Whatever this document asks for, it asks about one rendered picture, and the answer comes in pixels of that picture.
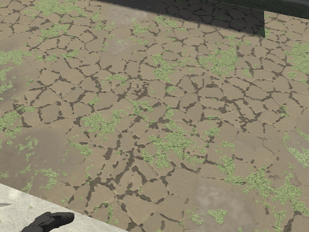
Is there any left robot hand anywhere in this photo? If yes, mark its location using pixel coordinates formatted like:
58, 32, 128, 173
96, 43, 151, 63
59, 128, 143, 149
19, 212, 74, 232

